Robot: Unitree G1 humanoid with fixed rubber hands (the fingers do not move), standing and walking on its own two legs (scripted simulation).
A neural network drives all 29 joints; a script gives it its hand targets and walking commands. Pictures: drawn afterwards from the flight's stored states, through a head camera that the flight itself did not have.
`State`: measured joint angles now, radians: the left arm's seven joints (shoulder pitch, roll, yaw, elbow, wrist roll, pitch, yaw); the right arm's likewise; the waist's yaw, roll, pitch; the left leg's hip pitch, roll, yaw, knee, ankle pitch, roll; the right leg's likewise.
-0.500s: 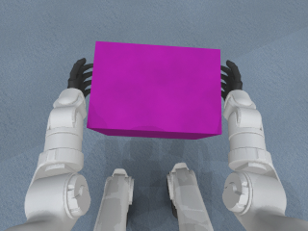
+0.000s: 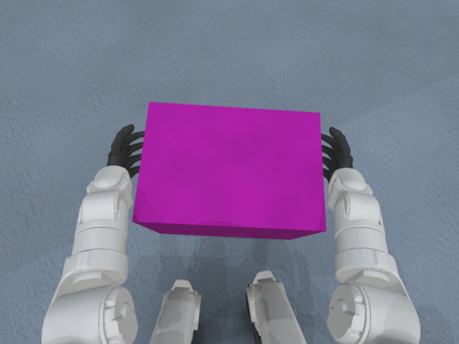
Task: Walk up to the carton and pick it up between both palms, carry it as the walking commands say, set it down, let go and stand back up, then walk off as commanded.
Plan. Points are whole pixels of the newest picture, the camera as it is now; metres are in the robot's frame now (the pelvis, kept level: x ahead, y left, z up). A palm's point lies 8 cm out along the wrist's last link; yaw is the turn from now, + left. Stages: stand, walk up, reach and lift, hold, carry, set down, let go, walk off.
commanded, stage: reach and lift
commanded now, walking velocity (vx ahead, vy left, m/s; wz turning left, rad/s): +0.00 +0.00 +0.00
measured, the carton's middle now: (229, 181) +0.43 -0.02 -0.12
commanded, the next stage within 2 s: none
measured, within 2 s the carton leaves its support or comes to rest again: neither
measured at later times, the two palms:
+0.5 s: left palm (101, 162) +0.42 +0.17 +0.02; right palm (360, 167) +0.40 -0.21 +0.02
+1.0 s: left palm (73, 154) +0.40 +0.17 +0.09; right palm (389, 162) +0.38 -0.21 +0.09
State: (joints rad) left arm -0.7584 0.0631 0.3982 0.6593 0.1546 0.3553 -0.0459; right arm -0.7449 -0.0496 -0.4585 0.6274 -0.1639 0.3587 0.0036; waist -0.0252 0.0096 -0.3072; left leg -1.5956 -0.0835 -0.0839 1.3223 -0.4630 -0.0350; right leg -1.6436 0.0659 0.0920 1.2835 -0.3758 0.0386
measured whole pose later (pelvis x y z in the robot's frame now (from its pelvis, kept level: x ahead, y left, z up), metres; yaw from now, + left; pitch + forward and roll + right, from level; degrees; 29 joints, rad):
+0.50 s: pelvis +0.02 +0.00 +0.07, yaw +0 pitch +35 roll +0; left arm -0.60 0.00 0.40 0.58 0.20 0.36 -0.08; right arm -0.57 0.01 -0.46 0.54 -0.21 0.37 0.03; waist -0.02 0.02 -0.28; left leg -1.25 -0.07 -0.10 1.02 -0.39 -0.03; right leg -1.30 0.06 0.10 0.99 -0.31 0.03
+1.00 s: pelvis +0.04 +0.00 +0.13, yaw +0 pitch +24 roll +0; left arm -0.47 -0.05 0.40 0.49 0.26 0.40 -0.11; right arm -0.43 0.05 -0.45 0.43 -0.27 0.41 0.08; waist -0.02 0.03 -0.18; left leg -0.84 -0.06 -0.11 0.70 -0.28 -0.01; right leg -0.88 0.04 0.10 0.66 -0.20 0.03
